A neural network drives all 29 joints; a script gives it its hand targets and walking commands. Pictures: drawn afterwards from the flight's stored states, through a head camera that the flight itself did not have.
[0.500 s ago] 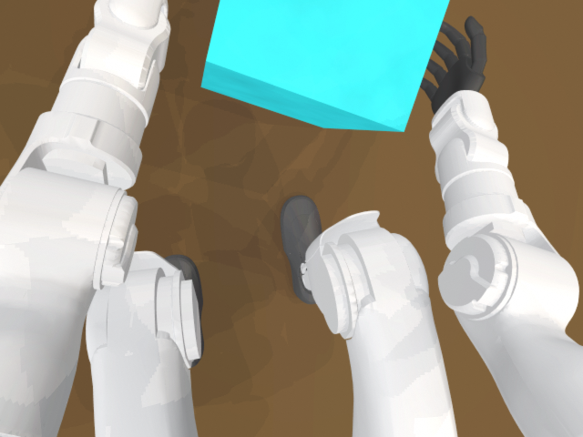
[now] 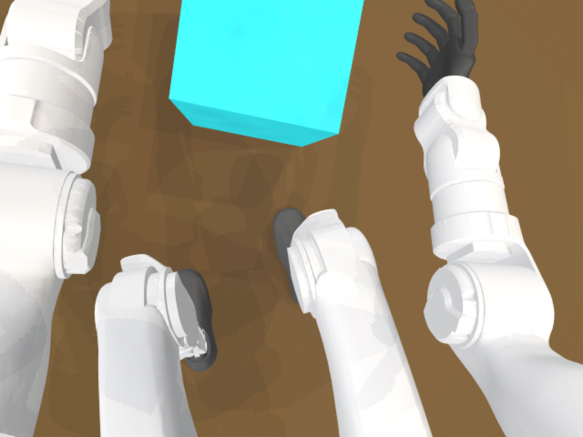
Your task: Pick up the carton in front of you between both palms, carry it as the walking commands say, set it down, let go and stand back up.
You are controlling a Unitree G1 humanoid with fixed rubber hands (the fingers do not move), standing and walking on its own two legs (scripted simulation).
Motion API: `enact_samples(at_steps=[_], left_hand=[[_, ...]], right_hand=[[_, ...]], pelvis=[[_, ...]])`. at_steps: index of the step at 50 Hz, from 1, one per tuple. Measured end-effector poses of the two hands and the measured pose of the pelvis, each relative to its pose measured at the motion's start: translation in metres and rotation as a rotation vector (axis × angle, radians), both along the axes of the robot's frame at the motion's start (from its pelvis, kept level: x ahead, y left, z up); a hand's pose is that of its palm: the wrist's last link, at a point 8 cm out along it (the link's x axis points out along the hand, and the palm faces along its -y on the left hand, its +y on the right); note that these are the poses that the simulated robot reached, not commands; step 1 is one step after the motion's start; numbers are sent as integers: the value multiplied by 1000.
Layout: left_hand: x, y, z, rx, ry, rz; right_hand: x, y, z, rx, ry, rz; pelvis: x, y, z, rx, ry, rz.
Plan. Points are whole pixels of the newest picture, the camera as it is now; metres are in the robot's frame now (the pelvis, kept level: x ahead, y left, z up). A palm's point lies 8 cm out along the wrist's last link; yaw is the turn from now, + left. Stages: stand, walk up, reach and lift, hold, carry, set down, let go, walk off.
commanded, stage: set down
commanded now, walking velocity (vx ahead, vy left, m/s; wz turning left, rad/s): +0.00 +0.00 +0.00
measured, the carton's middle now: (262, 63) +0.55 -0.10 -0.31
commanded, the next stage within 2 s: let go in 0.66 s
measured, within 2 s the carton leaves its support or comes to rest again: neither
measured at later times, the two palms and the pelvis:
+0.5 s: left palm out of the picture +0.61 +0.08 +0.03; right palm (581, 19) +0.45 -0.28 +0.03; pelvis +0.03 +0.01 +0.12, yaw +0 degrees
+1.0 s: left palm out of the picture +0.51 +0.12 +0.14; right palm out of the picture +0.40 -0.26 +0.16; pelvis +0.07 -0.01 +0.25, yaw +3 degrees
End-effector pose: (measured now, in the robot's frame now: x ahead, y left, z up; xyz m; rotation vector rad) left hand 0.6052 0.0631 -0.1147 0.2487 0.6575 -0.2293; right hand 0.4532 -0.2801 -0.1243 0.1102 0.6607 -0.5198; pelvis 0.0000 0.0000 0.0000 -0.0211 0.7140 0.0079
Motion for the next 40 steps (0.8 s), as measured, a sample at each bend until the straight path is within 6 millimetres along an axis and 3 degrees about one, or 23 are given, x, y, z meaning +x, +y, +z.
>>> enact_samples(at_steps=[15,30,40], left_hand=[[1,16,77,-11,-17,-23],[3,19,176,-6,-9,-27],[-10,29,223,-5,2,17]], right_hand=[[2,2,90,-29,-6,13],[-4,0,189,-25,-15,10],[-8,6,235,-31,-3,79]], pelvis=[[20,3,68,-2,102,6],[37,11,148,-4,107,11],[49,8,196,13,83,10]])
